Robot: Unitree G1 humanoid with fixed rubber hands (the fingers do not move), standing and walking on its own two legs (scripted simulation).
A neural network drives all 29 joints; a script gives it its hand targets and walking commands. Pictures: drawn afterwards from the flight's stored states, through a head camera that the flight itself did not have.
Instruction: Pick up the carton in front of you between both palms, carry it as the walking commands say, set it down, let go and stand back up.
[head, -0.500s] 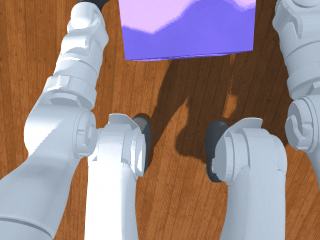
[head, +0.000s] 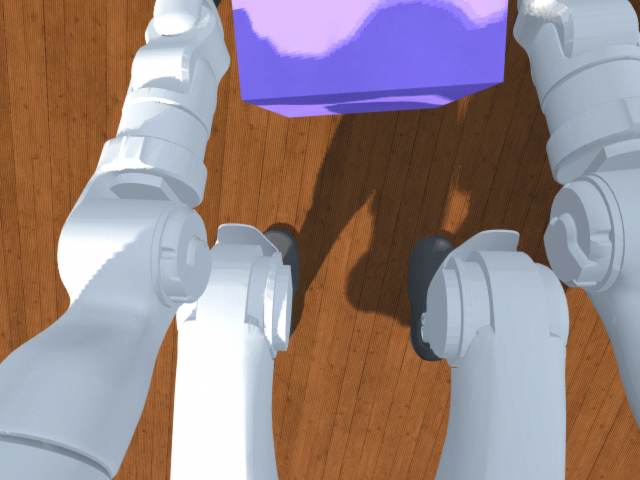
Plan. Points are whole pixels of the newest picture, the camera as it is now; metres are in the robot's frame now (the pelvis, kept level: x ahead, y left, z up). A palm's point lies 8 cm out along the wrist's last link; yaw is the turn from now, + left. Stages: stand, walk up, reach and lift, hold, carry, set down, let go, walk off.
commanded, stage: reach and lift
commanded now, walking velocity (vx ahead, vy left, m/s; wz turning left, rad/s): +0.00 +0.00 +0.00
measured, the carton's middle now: (361, 5) +0.54 +0.00 -0.24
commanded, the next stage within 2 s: none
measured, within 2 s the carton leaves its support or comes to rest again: leaves its support in 0.04 s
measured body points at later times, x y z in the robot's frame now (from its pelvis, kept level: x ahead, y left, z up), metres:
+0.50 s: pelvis -0.01 +0.00 +0.08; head +0.27 -0.02 +0.44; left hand +0.51 +0.14 +0.01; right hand +0.52 -0.16 +0.01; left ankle +0.12 +0.14 -0.33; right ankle +0.11 -0.13 -0.33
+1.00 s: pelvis +0.03 +0.00 +0.20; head +0.23 -0.01 +0.61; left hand +0.48 +0.14 +0.15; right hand +0.48 -0.16 +0.15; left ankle +0.12 +0.14 -0.33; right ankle +0.11 -0.13 -0.33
